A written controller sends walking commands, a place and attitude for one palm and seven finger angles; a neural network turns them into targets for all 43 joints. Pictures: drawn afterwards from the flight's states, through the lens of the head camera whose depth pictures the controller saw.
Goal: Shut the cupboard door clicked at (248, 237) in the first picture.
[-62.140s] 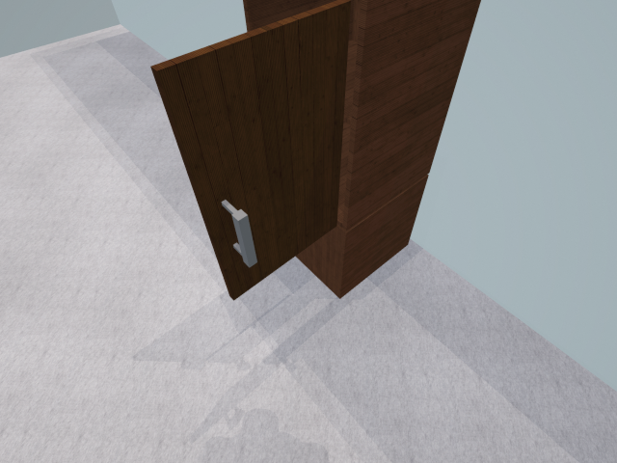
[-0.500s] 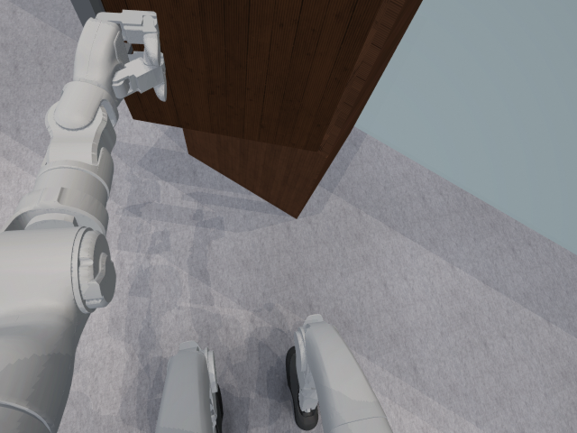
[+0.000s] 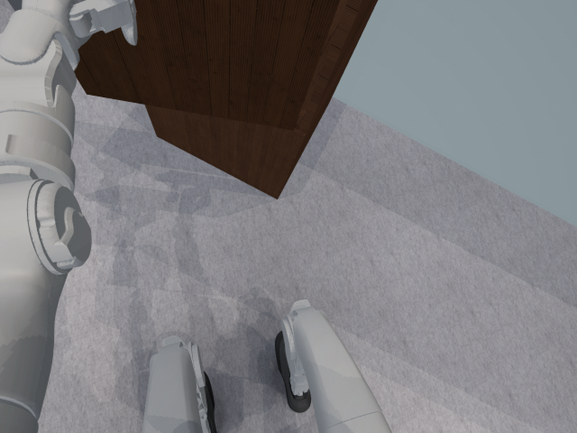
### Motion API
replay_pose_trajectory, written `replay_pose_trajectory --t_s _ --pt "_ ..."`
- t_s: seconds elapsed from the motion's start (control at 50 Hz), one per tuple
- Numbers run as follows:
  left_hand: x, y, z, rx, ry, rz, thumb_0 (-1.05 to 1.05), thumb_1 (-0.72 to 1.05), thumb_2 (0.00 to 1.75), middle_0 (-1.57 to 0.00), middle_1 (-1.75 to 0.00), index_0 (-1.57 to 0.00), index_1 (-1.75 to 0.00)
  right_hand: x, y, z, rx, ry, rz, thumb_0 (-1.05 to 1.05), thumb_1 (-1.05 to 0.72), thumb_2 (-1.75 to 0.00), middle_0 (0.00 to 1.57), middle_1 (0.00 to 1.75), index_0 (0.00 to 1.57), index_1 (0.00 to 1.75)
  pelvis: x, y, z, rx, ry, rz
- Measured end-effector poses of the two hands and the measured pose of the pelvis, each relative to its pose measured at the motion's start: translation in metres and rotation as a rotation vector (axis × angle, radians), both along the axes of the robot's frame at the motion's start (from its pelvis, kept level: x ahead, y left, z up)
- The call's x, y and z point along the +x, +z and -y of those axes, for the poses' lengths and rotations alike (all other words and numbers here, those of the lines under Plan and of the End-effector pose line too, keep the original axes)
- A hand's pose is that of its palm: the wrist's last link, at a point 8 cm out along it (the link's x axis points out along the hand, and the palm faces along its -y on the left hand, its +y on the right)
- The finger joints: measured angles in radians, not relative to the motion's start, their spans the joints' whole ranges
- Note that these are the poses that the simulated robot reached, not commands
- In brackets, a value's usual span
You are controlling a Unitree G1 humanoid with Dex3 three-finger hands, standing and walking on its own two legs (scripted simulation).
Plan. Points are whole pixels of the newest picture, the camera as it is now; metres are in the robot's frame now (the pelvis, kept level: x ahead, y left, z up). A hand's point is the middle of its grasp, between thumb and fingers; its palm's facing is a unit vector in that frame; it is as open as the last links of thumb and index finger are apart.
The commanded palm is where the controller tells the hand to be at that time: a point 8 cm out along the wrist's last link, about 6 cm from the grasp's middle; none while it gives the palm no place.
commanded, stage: pull the fist back off the door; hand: left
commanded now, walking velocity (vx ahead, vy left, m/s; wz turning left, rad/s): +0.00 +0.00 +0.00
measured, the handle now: out of the picture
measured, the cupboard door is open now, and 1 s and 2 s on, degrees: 21 19 19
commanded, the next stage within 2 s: draw the hand back to the body in 0.84 s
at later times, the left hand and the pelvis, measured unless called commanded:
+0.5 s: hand (133, 28) +0.57 +0.07 +0.09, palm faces +0.06 -1.00 -0.04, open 3.1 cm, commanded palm +0.53 +0.11 +0.08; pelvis +0.01 -0.01 +0.04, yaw +1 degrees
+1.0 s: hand (143, 74) +0.52 +0.07 +0.09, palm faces +0.05 -1.00 -0.04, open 3.1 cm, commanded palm +0.47 +0.13 +0.09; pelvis +0.01 -0.01 +0.04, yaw +3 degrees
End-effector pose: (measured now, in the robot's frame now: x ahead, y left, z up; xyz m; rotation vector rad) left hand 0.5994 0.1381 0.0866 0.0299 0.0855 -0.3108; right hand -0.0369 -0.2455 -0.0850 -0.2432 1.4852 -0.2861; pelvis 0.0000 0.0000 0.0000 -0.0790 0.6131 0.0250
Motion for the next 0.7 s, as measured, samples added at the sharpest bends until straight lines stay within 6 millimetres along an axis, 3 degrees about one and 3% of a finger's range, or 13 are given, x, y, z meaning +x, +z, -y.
replay_pose_trajectory --t_s 0.08,0.16,0.3,0.46,0.7 --pt "-0.003 -0.008 0.000 -0.113 0.260 -0.002 0.00 0.78 0.89 -1.30 -1.50 -1.31 -1.50 0.002 0.001 0.000 0.026 0.043 -0.009 0.00 -0.90 -0.90 0.21 0.30 0.20 0.30 -0.001 0.000 0.001 -0.001 -0.001 -0.008" --pt "-0.013 -0.014 0.006 -0.013 0.406 0.051 0.00 0.79 0.88 -1.30 -1.50 -1.31 -1.50 0.005 0.001 -0.002 0.068 0.056 -0.003 0.00 -0.90 -0.90 0.21 0.30 0.20 0.30 -0.001 0.003 0.003 0.003 0.000 -0.007" --pt "-0.029 -0.008 0.020 0.020 0.359 0.041 0.01 0.86 0.89 -1.30 -1.50 -1.30 -1.50 0.010 0.009 -0.007 0.109 0.018 0.009 0.00 -0.90 -0.90 0.21 0.30 0.20 0.30 0.004 0.021 0.005 0.019 0.000 0.028" --pt "-0.049 0.006 0.013 0.015 0.373 0.060 0.02 0.89 0.90 -1.30 -1.50 -1.30 -1.50 0.027 0.021 -0.002 0.117 0.041 0.051 0.00 -0.90 -0.90 0.21 0.30 0.20 0.30 0.013 0.038 0.006 0.034 0.000 0.071" --pt "-0.094 -0.011 0.015 -0.012 0.350 0.086 0.02 0.90 0.90 -1.30 -1.50 -1.30 -1.50 0.071 0.021 0.014 0.078 0.101 0.108 0.00 -0.90 -0.90 0.20 0.30 0.20 0.30 0.018 0.042 0.003 0.047 0.012 0.105"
